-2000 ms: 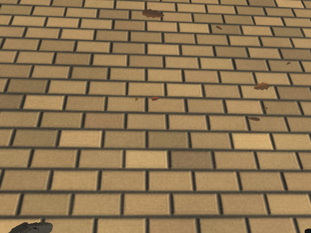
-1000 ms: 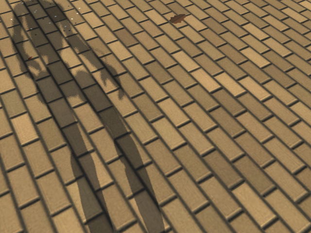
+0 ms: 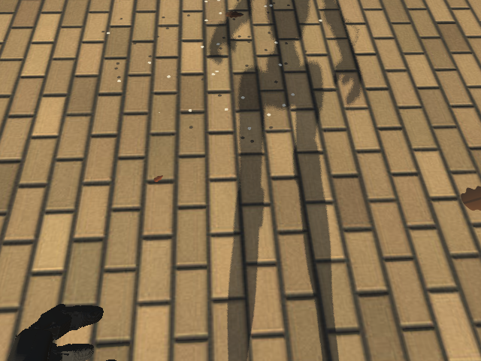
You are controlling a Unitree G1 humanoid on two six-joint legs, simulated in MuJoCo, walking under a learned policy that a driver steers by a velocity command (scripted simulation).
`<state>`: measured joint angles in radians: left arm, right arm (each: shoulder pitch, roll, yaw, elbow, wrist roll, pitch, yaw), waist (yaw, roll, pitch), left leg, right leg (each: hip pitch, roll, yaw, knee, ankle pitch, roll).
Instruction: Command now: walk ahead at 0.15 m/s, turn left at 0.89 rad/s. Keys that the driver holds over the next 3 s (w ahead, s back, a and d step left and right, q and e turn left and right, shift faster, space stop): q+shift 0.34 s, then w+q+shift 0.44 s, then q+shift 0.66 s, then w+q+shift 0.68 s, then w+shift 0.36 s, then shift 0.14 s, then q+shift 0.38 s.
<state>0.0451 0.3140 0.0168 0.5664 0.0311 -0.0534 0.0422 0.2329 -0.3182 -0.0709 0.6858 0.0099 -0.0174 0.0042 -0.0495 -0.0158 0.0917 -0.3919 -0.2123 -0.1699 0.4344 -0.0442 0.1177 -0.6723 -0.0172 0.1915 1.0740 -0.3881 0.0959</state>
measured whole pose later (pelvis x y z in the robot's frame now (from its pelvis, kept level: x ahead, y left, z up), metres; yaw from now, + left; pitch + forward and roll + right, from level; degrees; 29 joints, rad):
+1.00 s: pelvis +0.21 +0.16 +0.01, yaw +57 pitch +2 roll -3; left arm -0.02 0.29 0.05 0.60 0.02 -0.10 -0.04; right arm 0.46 -0.24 -0.03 0.71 0.02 -0.02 -0.02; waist -0.07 -0.04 0.06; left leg -0.11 -0.05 -0.11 0.44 -0.36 0.09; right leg -0.70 -0.01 0.04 0.86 -0.12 0.04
